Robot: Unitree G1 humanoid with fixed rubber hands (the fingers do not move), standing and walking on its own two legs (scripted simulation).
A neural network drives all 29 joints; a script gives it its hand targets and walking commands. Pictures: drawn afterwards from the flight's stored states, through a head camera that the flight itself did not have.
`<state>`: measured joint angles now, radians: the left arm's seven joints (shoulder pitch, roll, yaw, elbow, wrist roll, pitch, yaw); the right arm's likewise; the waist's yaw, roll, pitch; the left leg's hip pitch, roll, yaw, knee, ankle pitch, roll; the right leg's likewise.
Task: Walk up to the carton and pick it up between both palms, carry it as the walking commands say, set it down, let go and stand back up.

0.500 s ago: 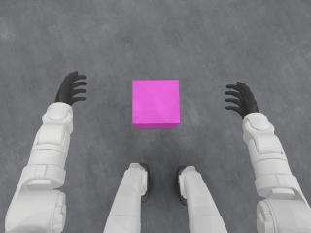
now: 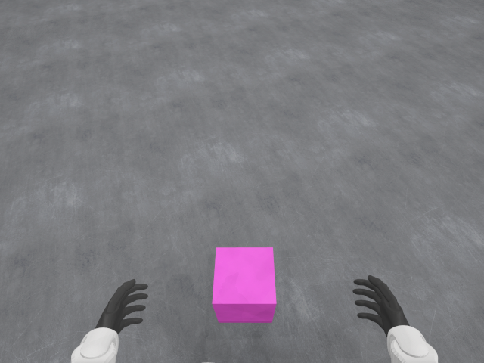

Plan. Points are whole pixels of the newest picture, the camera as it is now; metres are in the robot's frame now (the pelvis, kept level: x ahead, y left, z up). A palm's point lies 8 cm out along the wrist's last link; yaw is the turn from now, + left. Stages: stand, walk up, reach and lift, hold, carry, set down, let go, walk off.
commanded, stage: let go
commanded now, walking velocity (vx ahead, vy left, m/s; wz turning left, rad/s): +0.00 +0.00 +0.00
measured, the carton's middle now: (244, 286) +0.45 +0.03 -0.63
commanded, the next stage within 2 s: stand in 0.44 s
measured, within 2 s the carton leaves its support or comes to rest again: neither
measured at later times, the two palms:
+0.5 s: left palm (102, 343) +0.16 +0.25 -0.05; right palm (402, 340) +0.16 -0.23 -0.05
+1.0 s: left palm (110, 318) +0.20 +0.25 -0.05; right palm (428, 320) +0.20 -0.29 -0.06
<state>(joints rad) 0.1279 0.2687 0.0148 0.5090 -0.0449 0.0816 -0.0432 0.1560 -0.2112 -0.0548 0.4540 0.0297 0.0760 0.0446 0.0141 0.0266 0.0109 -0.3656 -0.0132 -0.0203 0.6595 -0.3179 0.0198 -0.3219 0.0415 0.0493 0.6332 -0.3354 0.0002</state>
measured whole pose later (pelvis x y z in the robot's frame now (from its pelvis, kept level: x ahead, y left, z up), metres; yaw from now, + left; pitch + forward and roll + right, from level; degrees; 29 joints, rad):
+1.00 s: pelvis +0.04 -0.01 +0.00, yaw +0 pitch -4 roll +1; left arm 0.21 0.27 0.05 0.51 -0.02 0.02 0.02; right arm 0.18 -0.33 -0.07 0.63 0.01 0.03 0.02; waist 0.01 -0.01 0.02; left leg -0.20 -0.02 -0.02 0.63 -0.38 0.01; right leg -0.16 0.04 0.04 0.64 -0.42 -0.03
